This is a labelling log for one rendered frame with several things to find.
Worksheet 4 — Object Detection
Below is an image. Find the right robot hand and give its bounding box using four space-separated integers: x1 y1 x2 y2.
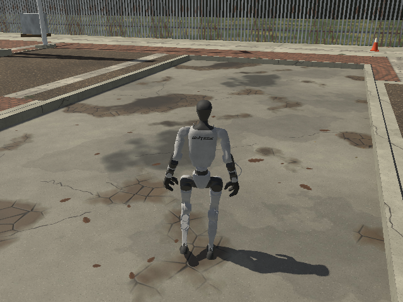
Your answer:
224 181 239 197

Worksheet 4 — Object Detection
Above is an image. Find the right robot forearm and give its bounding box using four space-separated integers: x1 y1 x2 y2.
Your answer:
226 154 238 182

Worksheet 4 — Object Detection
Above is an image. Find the right robot upper arm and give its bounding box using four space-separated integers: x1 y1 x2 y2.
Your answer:
216 128 232 164

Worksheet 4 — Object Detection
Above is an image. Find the right robot foot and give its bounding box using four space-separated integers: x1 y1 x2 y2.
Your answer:
206 245 215 260

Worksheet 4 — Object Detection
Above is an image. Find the left robot forearm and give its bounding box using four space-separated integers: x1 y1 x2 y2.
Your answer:
166 152 178 178

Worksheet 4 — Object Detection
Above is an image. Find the robot left thigh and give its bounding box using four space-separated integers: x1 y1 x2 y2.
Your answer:
180 175 193 214

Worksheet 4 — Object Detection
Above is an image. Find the left robot hand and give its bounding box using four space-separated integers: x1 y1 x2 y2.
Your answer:
164 176 178 191

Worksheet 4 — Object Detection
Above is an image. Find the left robot upper arm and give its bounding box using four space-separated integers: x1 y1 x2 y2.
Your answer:
172 126 190 161

